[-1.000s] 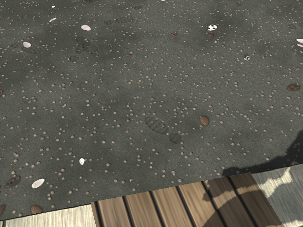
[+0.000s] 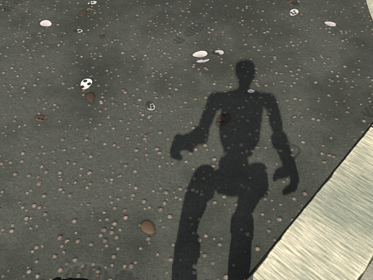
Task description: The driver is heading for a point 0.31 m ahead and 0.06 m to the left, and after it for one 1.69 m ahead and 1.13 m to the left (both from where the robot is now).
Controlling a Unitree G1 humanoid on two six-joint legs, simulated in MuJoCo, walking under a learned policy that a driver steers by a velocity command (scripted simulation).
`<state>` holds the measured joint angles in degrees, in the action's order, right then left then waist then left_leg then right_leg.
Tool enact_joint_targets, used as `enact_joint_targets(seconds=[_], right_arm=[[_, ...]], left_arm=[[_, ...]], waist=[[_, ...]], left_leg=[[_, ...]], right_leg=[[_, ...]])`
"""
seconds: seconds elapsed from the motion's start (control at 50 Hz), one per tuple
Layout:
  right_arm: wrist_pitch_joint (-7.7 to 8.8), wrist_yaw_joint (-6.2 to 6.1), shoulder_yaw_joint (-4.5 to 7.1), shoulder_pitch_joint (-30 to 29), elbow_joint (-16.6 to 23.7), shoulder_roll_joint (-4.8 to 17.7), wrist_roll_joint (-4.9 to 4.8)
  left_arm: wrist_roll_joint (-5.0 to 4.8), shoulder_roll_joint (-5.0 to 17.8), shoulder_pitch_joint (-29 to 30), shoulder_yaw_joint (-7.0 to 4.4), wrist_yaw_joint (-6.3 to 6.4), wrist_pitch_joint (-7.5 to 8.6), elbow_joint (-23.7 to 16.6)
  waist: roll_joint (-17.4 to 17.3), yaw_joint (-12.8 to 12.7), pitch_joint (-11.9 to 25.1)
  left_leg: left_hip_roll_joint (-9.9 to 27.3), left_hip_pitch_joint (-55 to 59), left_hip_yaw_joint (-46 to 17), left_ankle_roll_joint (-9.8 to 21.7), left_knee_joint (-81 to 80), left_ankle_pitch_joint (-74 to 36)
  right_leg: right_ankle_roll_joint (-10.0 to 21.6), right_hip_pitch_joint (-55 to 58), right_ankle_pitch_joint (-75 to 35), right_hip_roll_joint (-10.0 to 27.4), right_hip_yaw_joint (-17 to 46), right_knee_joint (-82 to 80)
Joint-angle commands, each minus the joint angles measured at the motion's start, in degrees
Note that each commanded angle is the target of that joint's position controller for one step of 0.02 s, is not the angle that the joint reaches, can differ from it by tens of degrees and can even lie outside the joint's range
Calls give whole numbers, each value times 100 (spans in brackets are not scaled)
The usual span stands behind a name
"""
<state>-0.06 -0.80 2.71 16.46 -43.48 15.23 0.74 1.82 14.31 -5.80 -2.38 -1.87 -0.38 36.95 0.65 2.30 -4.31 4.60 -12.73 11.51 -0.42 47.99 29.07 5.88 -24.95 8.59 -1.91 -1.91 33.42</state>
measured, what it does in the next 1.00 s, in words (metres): walks ahead: left foot, then right foot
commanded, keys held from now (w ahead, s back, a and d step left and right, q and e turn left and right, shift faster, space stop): no key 0.56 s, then w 0.30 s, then w+q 0.14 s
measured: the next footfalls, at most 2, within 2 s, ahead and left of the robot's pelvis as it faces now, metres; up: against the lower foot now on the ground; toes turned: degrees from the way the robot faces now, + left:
left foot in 0.40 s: +0.03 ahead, +0.10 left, +0.00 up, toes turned -4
right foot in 0.88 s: +0.18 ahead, -0.13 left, +0.00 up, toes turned -5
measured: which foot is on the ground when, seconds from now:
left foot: up 0.00-0.38, down 0.40-0.90, up 0.92-1.00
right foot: down 0.00-0.64, up 0.66-0.86, down 0.88-1.00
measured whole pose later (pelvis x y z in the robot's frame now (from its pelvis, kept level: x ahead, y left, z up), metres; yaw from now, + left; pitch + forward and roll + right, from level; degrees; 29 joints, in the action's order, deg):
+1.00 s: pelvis +0.13 -0.05 +0.03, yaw -2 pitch +0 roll +1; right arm 1.0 1.1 3.1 19.9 -49.0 16.6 0.9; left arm 1.8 15.0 -14.9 -3.3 -0.3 3.4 48.3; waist -2.4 -0.1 -0.4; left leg -1.4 -15.7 -2.8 4.6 52.2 22.4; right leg 4.1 -12.9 12.7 -1.8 -4.3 25.1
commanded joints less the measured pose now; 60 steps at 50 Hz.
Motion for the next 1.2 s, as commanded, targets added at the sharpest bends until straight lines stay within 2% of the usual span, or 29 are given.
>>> enact_joint_targets(seconds=[0.02, 0.06, 0.08, 0.14, 0.2, 0.28, 0.34, 0.38, 0.4, 0.42, 0.44, 0.46, 0.52, 0.6, 0.66, 0.68, 0.72, 0.82, 0.86, 0.88, 0.9, 0.92, 0.94, 0.98, 1.02, 1.04, 1.06, 1.1, 1.2], right_arm=[[-210, -48, 120, 637, 469, 531, 134], [-202, -58, 97, -130, 553, 610, 47], [-261, -31, 94, -130, 525, 604, 92], [-422, 44, 96, 136, 344, 531, 73], [-460, 88, 13, 53, 297, 343, 78], [-476, 95, -21, -196, 358, 372, 65], [-438, 40, -46, -197, 405, 377, -28], [-333, 2, -101, 257, 236, 209, -30], [-239, -19, -123, 207, 259, 262, 30], [-140, -40, -120, 74, 397, 526, 102], [-80, -9, -137, -361, 403, 491, 54], [-7, 1, -206, -665, 447, 308, 52], [108, -12, -172, -437, 336, 402, 23], [45, 13, -140, -46, 205, 409, 49], [-20, -11, 30, 337, 64, 826, 20], [-2, -36, 79, 324, 21, 877, 10], [77, -35, 114, 289, -19, 817, 47], [219, 70, 210, 401, -225, 894, 16], [219, 123, 232, 242, -246, 928, -8], [225, 136, 203, 198, -244, 827, -2], [243, 187, 80, 47, -66, 473, -37], [239, 189, 16, -74, 144, 275, 19], [197, 138, 121, -124, 61, 641, 91], [221, 214, 112, 115, -109, 570, -17], [139, 265, 117, 213, -214, 553, 98], [98, 300, 120, 224, -218, 538, 145], [52, 324, 125, 212, -156, 530, 146], [-16, 359, 187, -135, -24, 599, 113], [-37, 420, 216, -625, 195, 467, 133]], left_arm=[[-390, 1384, -1419, -442, 167, 7, -122], [-255, 681, -611, -218, 269, -79, -145], [-213, 543, -416, -164, 305, -92, -111], [-125, 540, -385, -139, 281, -18, -56], [-67, 575, -168, -146, 234, 3, -103], [-50, 495, -151, -116, 188, -72, -72], [-67, 519, -543, -122, 205, -159, 163], [-136, 510, -478, -102, 279, -176, 241], [-151, 403, -542, -74, 312, -147, 287], [-220, 180, -612, -14, 309, -110, 284], [-233, 320, -227, -60, 270, -85, 291], [-153, 309, -172, -44, 225, -64, 346], [-51, 450, -282, -81, 170, 3, 587], [-120, 353, -398, -53, 215, 16, 888], [-49, 375, -12, -81, 144, 22, 768], [-3, 364, 46, -75, 113, 51, 735], [-3, 480, -6, -110, 86, 114, 734], [-29, 427, 146, -115, 11, 216, 601], [-5, 420, -336, -144, 9, 243, 719], [32, 542, -913, -206, 47, 284, 887], [80, 1020, -1778, -353, 134, 347, 1059], [34, 1604, -2521, -499, 161, 368, 1209], [-15, 1366, -2349, -421, 172, 381, 1229], [-5, 878, -1476, -286, 199, 428, 1017], [1, 592, -1236, -175, 257, 512, 940], [33, 667, -1244, -189, 249, 576, 956], [-30, 704, -1353, -198, 253, 611, 1012], [-14, 738, -1514, -192, 236, 701, 1149], [-87, 529, -1499, -133, 315, 813, 1419]], waist=[[595, -537, 2220], [448, -328, 1034], [564, -180, 874], [248, -64, 1119], [343, -62, 1117], [589, -191, 769], [656, -356, 580], [373, -90, 594], [146, -138, 560], [-433, -215, 677], [-685, -324, 98], [-686, -467, 35], [-746, -385, 346], [-333, -223, 325], [-656, -10, -298], [-663, -21, -464], [-407, -66, -445], [-484, -5, -247], [-458, -288, -97], [-289, -549, 87], [603, -951, 520], [1569, -1181, 774], [620, -973, 419], [177, -474, 178], [288, -378, 263], [302, -388, 390], [299, -341, 371], [211, -314, 130], [366, -162, -88]], left_leg=[[-352, -1997, -1139, -172, 2782, 983], [-92, -2007, -1281, -206, 1996, -50], [-91, -1578, -1229, -229, 1657, -262], [-306, -905, -1151, -166, 1414, -528], [-422, -517, -1045, -121, 1104, -938], [-539, -342, -1010, 4, 278, -659], [-608, -344, -1067, 208, -1112, -109], [-637, 521, -1012, 434, -2561, -1176], [-321, 856, -1489, 540, -2998, -1442], [602, 820, -2629, 795, -3467, -766], [936, -346, -3043, 989, -3719, -828], [766, -633, -2760, 837, -3748, -1024], [228, -444, -2187, 484, -3567, -998], [82, -72, -2154, 597, -3550, 96], [862, 442, -3083, 1177, -4239, 1352], [1180, 557, -3289, 1352, -4408, 1208], [1283, 1058, -3225, 1471, -4414, 410], [854, 1160, -2350, 1332, -4035, -958], [606, 481, -1977, 1139, -3511, -1534], [388, -106, -1808, 991, -2879, -1918], [-134, -1110, -1333, 684, -1416, -1951], [-915, -2278, -829, 464, 307, -139], [-804, -2643, -1624, 573, 1070, 69], [-326, -2310, -1778, 612, 1019, -748], [-250, -2048, -1526, 455, 1028, -1201], [-293, -1912, -1362, 379, 1220, -1489], [-242, -1961, -1407, 361, 1222, -1696], [-226, -2346, -1473, 310, 1122, -2267], [-229, -2467, -1470, 305, -124, -3893]], right_leg=[[1742, 3082, -4984, 2429, 2847, -683], [1196, 1805, -2133, 1647, 2185, -1492], [960, 1335, -1984, 1342, 1855, -1605], [786, 1065, -2108, 1182, 1507, -1692], [697, 706, -833, 992, 1362, -1963], [627, 549, 680, 977, 1640, -2136], [581, 1006, 1181, 1165, 2127, -2074], [304, 605, 1273, 1018, 2058, -1976], [0, 284, 1259, 837, 1936, -1870], [-317, 181, 1163, 469, 1504, -1459], [-408, 692, 529, 0, 978, -1405], [-389, 1272, 109, 96, 1006, -1442], [-265, 1895, -402, 265, 1149, -1495], [-150, 1358, 746, 162, 1107, -1379], [-178, -177, 1065, -142, 419, -430], [-231, -450, 815, 58, 320, -81], [-310, -881, 906, 277, 335, 306], [-333, -200, 733, 240, -57, -195], [-236, 986, 490, 33, -240, -629], [-157, 1949, 605, 11, -56, -796], [186, 3120, 1674, 874, 1299, -1393], [688, 3719, 2841, 2146, 3407, -2378], [759, 3268, 2771, 2260, 3531, -2379], [445, 2624, 1654, 1909, 2311, -2444], [272, 2436, 318, 1576, 1404, -2524], [339, 2351, -297, 1504, 1017, -2496], [350, 2303, -657, 1498, 798, -2490], [362, 2311, -1149, 1478, 471, -2454], [169, 2148, -1525, 1279, -257, -2028]])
